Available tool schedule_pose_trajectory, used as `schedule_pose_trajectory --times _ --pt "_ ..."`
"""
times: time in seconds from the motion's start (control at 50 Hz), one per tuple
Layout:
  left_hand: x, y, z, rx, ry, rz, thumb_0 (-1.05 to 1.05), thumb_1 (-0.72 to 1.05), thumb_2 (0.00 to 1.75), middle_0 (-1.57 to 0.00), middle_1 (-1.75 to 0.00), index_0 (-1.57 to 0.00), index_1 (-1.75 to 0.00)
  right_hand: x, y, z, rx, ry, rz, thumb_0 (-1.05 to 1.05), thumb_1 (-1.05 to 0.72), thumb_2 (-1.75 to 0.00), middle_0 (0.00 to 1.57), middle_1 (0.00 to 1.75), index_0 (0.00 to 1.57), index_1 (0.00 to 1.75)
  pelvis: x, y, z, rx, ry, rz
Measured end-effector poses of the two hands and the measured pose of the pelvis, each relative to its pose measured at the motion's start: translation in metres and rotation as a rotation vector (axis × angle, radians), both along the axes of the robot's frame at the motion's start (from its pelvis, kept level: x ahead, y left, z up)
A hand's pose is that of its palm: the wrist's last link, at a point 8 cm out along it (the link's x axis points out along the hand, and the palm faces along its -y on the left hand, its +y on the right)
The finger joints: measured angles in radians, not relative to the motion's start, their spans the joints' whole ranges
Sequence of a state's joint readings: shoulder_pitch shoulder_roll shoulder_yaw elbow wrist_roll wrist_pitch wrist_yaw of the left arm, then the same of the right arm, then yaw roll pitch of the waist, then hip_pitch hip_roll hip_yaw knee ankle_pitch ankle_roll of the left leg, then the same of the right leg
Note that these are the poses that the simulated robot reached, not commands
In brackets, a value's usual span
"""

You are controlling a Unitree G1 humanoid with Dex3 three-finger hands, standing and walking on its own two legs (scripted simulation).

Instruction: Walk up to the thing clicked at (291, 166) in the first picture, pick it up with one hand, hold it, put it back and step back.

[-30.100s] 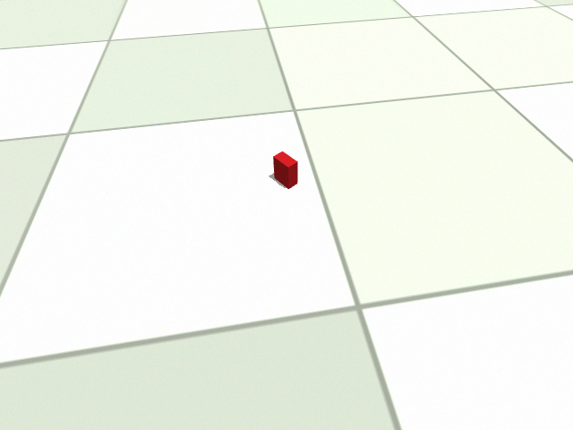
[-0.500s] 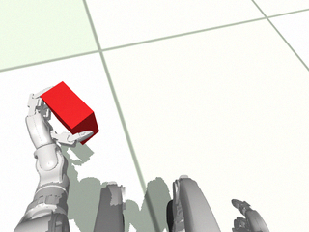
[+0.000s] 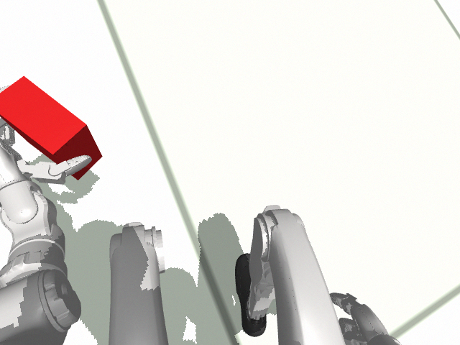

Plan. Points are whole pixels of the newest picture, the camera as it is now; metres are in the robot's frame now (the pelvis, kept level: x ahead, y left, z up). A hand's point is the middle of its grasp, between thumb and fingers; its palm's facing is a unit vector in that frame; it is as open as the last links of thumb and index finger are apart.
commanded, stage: crouch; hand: left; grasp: from the side
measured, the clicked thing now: (54, 134) +0.48 +0.26 -0.10
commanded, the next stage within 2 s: lower in 0.82 s
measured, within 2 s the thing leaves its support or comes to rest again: neither
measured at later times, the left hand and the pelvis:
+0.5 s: hand (58, 151) +0.47 +0.28 -0.18, palm faces +0.45 -0.89 -0.06, open 14.1 cm; pelvis -0.02 +0.01 -0.08, yaw -3 degrees
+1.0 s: hand (64, 156) +0.48 +0.29 -0.22, palm faces +0.42 -0.90 -0.07, open 14.1 cm; pelvis -0.02 +0.02 -0.10, yaw -6 degrees
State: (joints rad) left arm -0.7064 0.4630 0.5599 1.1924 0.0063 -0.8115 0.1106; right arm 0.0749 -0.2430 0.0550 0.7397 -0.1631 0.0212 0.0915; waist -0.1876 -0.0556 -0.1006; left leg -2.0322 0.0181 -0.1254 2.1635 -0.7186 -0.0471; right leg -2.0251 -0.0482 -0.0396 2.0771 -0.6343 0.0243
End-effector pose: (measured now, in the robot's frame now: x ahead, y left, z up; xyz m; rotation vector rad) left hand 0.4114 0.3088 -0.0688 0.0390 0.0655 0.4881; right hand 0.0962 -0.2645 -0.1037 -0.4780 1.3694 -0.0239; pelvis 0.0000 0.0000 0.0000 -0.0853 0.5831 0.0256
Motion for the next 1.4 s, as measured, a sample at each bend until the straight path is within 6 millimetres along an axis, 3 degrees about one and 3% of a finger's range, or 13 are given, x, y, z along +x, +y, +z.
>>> schedule_pose_trajectory --times 0.14,0.26,0.38,0.48,0.66,0.9,1.1,1.4 --pt "0.016 0.007 -0.017 0.022 0.009 -0.035 0.0 -0.61 0.69 -0.31 -0.9 -0.36 -0.92 -0.015 -0.003 -0.029 -0.013 0.013 0.006 0.01 -0.93 -0.91 0.2 0.3 0.2 0.29 -0.008 0.003 -0.032 -0.014 -0.029 0.0" --pt "0.02 0.002 -0.049 0.001 0.05 -0.063 0.0 -0.61 0.67 -0.31 -0.9 -0.37 -0.91 -0.03 -0.001 -0.047 -0.008 0.032 0.022 0.0 -0.92 -0.9 0.2 0.3 0.2 0.3 -0.014 0.007 -0.053 -0.032 -0.06 -0.011" --pt "0.018 0.001 -0.088 -0.029 0.052 -0.036 0.0 -0.61 0.67 -0.32 -0.9 -0.37 -0.91 -0.045 0.0 -0.058 -0.032 0.089 0.047 0.0 -0.9 -0.9 0.2 0.3 0.2 0.3 -0.018 0.007 -0.072 -0.05 -0.09 -0.021" --pt "0.019 0.01 -0.103 -0.011 0.022 -0.014 0.0 -0.61 0.67 -0.31 -0.89 -0.37 -0.91 -0.055 -0.002 -0.06 -0.063 0.144 0.06 0.0 -0.9 -0.9 0.2 0.3 0.2 0.3 -0.017 0.008 -0.083 -0.064 -0.102 -0.023" --pt "0.029 0.018 -0.11 0.032 0.04 -0.071 0.0 -0.61 0.67 -0.32 -0.89 -0.37 -0.9 -0.057 -0.002 -0.062 -0.08 0.176 0.081 0.0 -0.91 -0.9 0.2 0.3 0.2 0.3 -0.014 0.014 -0.091 -0.091 -0.109 -0.022" --pt "0.023 0.01 -0.147 -0.026 0.047 -0.054 0.0 -0.61 0.68 -0.31 -0.89 -0.37 -0.91 -0.051 0.001 -0.062 -0.102 0.181 0.132 0.0 -0.89 -0.9 0.2 0.3 0.2 0.3 -0.016 0.016 -0.1 -0.116 -0.146 -0.036" --pt "0.03 0.02 -0.152 0.021 0.058 -0.075 -0.01 -0.61 0.69 -0.31 -0.89 -0.37 -0.91 -0.047 0.001 -0.059 -0.122 0.192 0.178 0.0 -0.9 -0.9 0.2 0.3 0.2 0.3 -0.016 0.019 -0.103 -0.132 -0.158 -0.039" --pt "0.026 0.005 -0.208 -0.04 0.077 -0.053 -0.01 -0.61 0.71 -0.3 -0.9 -0.36 -0.92 -0.05 0.009 -0.054 -0.17 0.244 0.262 0.0 -0.89 -0.89 0.2 0.3 0.2 0.3 -0.02 0.022 -0.114 -0.174 -0.224 -0.066"
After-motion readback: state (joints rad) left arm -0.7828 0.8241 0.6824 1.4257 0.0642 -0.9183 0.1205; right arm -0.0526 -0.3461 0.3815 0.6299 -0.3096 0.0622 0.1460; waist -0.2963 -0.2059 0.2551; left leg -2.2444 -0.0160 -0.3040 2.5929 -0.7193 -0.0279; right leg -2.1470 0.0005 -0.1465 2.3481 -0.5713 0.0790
